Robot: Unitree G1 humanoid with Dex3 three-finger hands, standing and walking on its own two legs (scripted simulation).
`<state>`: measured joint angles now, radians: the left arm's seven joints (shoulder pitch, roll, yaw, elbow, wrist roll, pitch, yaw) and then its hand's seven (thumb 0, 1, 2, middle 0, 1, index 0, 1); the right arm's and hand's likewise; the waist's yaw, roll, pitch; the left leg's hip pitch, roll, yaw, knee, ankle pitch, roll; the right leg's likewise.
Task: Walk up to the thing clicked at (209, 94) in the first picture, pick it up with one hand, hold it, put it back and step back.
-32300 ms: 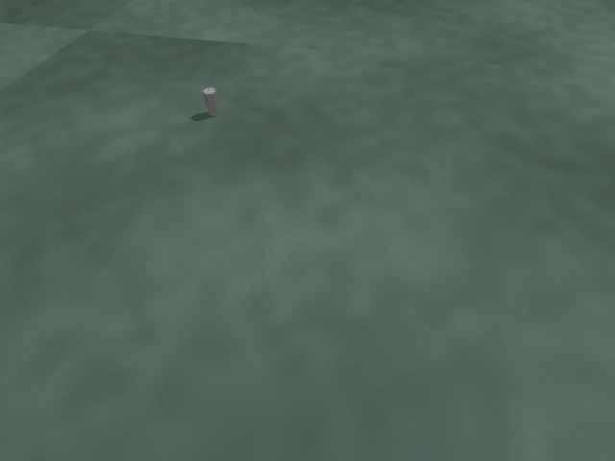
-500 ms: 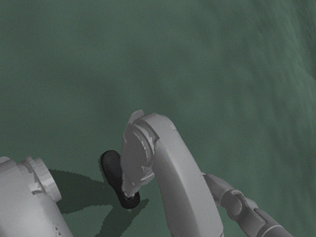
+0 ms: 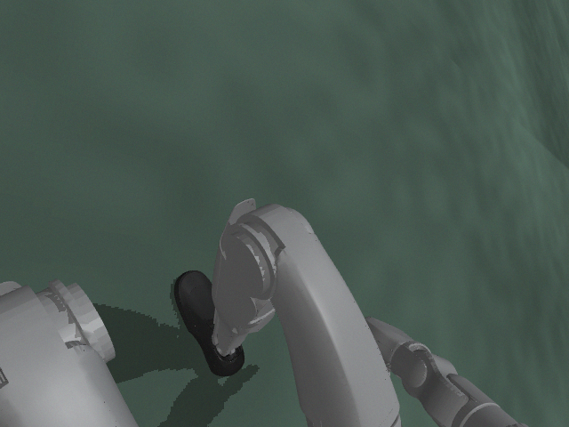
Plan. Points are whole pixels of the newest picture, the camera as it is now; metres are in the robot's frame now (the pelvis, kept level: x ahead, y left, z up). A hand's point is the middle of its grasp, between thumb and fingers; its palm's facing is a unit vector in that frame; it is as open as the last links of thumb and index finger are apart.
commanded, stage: close in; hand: left
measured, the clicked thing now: out of the picture +0.53 +0.25 -0.24
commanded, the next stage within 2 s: close in 0.04 s
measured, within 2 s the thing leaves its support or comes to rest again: leaves its support in 1.24 s
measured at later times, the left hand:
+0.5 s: hand out of the picture +0.51 +0.26 -0.16, palm faces +0.23 -0.97 -0.05, open 14.9 cm
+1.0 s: hand out of the picture +0.51 +0.26 -0.17, palm faces +0.25 -0.97 -0.04, open 9.8 cm
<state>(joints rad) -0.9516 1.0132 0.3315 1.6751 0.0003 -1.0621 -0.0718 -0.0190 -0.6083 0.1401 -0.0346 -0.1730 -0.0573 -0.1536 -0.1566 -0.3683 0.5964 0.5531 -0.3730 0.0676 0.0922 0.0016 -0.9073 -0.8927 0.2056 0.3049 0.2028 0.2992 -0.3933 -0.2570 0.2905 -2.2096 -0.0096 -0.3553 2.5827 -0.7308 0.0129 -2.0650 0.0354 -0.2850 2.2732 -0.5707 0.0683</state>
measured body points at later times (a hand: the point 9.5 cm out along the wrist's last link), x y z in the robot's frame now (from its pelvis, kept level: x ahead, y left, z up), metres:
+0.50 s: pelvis +0.00 +0.00 +0.01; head +0.26 +0.18 +0.32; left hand +0.49 +0.31 -0.16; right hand +0.13 -0.25 -0.03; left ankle +0.08 +0.11 -0.28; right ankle +0.15 -0.12 -0.28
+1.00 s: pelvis +0.00 +0.00 +0.01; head +0.27 +0.18 +0.32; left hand +0.49 +0.31 -0.16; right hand +0.13 -0.25 -0.03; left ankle +0.08 +0.11 -0.28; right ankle +0.15 -0.12 -0.28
